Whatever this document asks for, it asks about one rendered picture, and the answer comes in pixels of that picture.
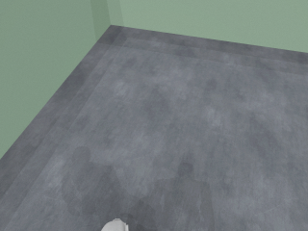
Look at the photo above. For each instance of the left robot thigh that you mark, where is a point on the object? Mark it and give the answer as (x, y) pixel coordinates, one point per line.
(115, 225)

